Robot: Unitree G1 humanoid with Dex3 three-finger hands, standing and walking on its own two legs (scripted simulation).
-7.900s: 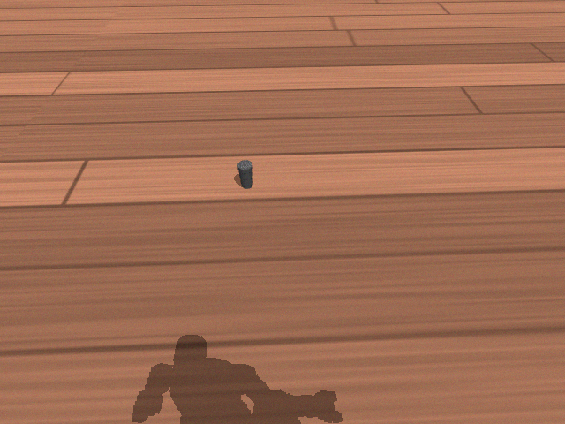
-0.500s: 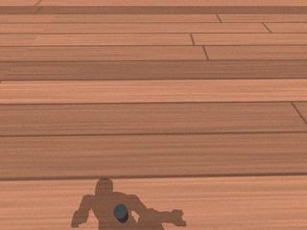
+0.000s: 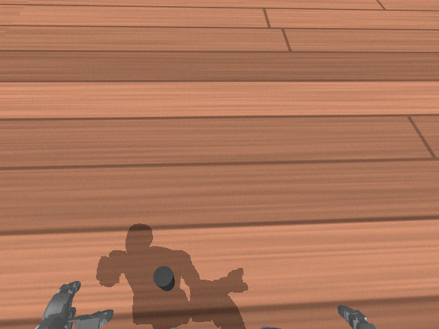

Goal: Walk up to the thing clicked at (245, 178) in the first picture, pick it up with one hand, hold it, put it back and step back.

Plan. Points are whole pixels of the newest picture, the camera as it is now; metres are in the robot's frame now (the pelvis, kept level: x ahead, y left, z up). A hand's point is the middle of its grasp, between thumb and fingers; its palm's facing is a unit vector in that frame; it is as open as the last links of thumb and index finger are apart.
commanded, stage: go down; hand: left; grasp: from the side
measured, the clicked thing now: (165, 279) +0.35 +0.20 -0.69
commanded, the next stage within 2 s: none
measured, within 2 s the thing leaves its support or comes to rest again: neither
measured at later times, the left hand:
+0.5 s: hand out of the picture +0.15 +0.28 -0.18, palm faces +0.05 -0.93 -0.37, open 16.6 cm
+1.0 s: hand (83, 305) +0.21 +0.33 -0.27, palm faces +0.10 -0.94 -0.32, open 16.9 cm
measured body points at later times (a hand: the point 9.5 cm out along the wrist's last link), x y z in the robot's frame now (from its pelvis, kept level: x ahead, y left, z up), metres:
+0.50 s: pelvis +0.00 +0.01 -0.06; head +0.08 +0.03 +0.38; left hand +0.14 +0.33 -0.16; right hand +0.17 -0.24 -0.14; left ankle +0.01 +0.13 -0.72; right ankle +0.01 -0.14 -0.72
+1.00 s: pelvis -0.04 +0.00 -0.19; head +0.12 +0.03 +0.23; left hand +0.20 +0.38 -0.25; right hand +0.15 -0.26 -0.29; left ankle +0.01 +0.13 -0.72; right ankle +0.01 -0.14 -0.72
